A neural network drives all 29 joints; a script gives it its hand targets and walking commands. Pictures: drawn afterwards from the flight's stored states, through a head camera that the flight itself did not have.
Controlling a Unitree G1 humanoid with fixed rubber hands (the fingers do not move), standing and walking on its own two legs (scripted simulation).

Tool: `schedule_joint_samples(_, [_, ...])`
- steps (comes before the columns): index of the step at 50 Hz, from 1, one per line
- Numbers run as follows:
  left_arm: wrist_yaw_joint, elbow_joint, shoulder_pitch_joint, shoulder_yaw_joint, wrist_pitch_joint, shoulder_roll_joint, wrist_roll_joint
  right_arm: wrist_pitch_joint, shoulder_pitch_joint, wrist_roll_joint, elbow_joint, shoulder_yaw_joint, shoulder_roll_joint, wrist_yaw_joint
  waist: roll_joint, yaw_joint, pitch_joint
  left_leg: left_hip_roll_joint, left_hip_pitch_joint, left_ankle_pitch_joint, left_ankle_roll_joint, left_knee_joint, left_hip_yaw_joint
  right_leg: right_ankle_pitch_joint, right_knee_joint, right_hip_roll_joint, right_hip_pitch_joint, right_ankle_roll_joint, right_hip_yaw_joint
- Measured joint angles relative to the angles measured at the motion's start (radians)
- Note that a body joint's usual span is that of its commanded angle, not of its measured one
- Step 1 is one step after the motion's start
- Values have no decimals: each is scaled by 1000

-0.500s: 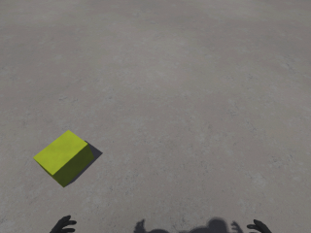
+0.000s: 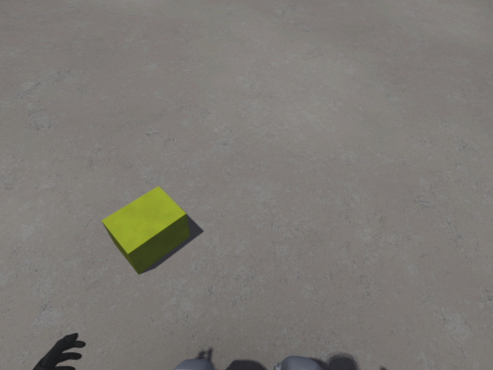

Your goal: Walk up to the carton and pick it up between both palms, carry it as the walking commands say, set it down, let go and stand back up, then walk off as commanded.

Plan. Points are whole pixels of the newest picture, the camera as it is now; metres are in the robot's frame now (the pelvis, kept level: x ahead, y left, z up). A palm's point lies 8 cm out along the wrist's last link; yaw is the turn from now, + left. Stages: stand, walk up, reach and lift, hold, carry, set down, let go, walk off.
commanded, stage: walk up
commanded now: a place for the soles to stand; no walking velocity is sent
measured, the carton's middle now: (148, 229) +0.72 +0.39 -0.65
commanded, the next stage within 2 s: none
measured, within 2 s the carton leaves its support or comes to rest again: neither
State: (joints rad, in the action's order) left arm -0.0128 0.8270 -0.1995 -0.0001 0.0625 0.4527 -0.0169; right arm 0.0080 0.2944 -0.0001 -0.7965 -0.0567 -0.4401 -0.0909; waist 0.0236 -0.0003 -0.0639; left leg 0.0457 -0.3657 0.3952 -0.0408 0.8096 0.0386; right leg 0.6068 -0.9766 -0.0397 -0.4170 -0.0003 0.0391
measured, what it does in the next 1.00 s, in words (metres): steps to the left, turning left: right foot, then left foot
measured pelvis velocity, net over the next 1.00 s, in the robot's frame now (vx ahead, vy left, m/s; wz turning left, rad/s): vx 0.13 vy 0.16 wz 0.29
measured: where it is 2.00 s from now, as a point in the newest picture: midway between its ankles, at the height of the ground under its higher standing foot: outside the picture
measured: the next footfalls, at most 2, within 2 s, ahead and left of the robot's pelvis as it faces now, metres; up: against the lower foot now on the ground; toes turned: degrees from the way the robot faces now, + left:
right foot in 0.06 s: +0.10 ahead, -0.13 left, +0.00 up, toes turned +0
left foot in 0.34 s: +0.13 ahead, +0.19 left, +0.00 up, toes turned +6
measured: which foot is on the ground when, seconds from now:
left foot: down 0.00-0.10, up 0.12-0.32, down 0.34-0.62, up 0.64-0.86, down 0.88-1.00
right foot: up 0.00-0.04, down 0.06-0.34, up 0.36-0.58, down 0.60-0.90, up 0.92-1.00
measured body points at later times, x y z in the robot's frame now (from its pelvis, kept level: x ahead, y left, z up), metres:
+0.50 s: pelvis +0.08 +0.08 +0.00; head +0.09 +0.09 +0.45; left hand +0.13 +0.42 -0.10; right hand +0.21 -0.24 -0.09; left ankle +0.09 +0.18 -0.71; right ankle +0.09 -0.06 -0.67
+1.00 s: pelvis +0.13 +0.16 -0.01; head +0.15 +0.16 +0.44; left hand +0.14 +0.51 -0.10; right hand +0.31 -0.14 -0.11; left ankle +0.17 +0.27 -0.71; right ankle +0.17 +0.01 -0.67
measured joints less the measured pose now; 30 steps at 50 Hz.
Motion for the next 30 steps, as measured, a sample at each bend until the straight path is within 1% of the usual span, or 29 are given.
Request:
schedule_joint_samples(2, [0,0,0,0,0,0,3,0,0,0,11,0,0,0,-8,0,-9,11,0,2,-1,0,12,-22,81,13,6,0,-1])
schedule_joint_samples(3, [-1,-1,-1,0,2,0,3,0,0,0,19,0,0,0,-12,1,-11,17,0,4,-2,0,18,-63,153,16,19,0,-1])
schedule_joint_samples(5, [-7,0,-12,0,15,0,-3,-1,-1,0,40,0,2,0,-29,0,-13,25,-3,9,-2,19,35,-260,218,18,39,0,6])
schedule_joint_samples(6, [-12,1,-26,0,20,0,-8,0,-5,0,49,0,5,3,-38,1,-11,26,-15,27,-2,61,40,-285,219,17,47,0,12])
schedule_joint_samples(8, [-14,3,-54,0,20,0,-9,0,-22,0,60,0,5,5,-52,1,-10,26,-47,46,-2,168,42,-261,221,8,68,0,18])
schedule_joint_samples(9, [-14,5,-63,0,20,0,-9,0,-29,0,63,0,4,5,-56,0,-10,22,-60,47,-1,195,40,-247,224,-1,79,0,20])
schedule_joint_samples(12, [-14,5,-68,0,20,0,-11,0,-32,0,65,0,-8,5,-68,0,-10,-12,-82,47,-1,197,27,-222,231,-33,108,0,32])
schedule_joint_samples(14, [-14,5,-68,0,20,0,-12,0,-32,0,65,0,-16,5,-70,-1,-7,-34,-83,53,-1,166,19,-208,231,-57,124,0,37])
schedule_joint_samples(16, [-11,5,-67,0,20,0,-14,-2,-31,0,65,0,-21,5,-65,-1,10,-47,-72,52,-1,67,9,-189,222,-86,125,0,38])
schedule_joint_samples(17, [-9,5,-64,0,20,1,-18,-8,-26,0,65,-2,-27,5,-63,-1,13,-47,-52,41,-1,3,8,-169,197,-102,124,0,38])
schedule_joint_samples(18, [-9,6,-59,0,20,1,-19,-15,-22,0,64,-5,-31,5,-57,-1,6,-35,-49,-12,6,5,1,-149,125,-120,109,0,36])
schedule_joint_samples(20, [-8,5,-49,0,18,1,-16,-26,-4,0,64,-6,-24,10,-38,-2,1,-5,-46,-20,10,34,-10,-125,-59,-113,52,0,6])
schedule_joint_samples(21, [-8,5,-40,0,18,2,-12,-28,11,0,64,-6,-19,13,-30,-2,3,6,-43,-16,10,32,-8,-124,-107,-101,28,0,3])
schedule_joint_samples(23, [-8,4,-18,0,17,2,-1,-29,32,0,64,-6,-13,19,-20,-1,4,20,-38,-15,9,19,4,-121,-129,-69,-8,0,2])
schedule_joint_samples(25, [-8,4,-10,0,17,2,6,-29,36,0,65,-6,-14,22,-8,-1,2,32,-34,-14,5,7,5,-102,-100,-53,-33,0,1])
schedule_joint_samples(28, [-8,4,-10,0,17,3,6,-29,36,0,65,-6,-14,22,-3,0,0,43,-32,-2,-1,7,9,-44,16,-33,-34,0,0])
schedule_joint_samples(29, [-8,4,-10,0,18,3,6,-29,36,0,65,-6,-14,22,-3,0,1,46,-32,2,-1,8,10,-43,73,-28,-28,0,0])
schedule_joint_samples(30, [-8,4,-11,0,20,3,4,-29,36,0,66,-6,-14,22,-7,0,1,47,-32,8,-1,12,14,-100,125,-24,-17,0,0])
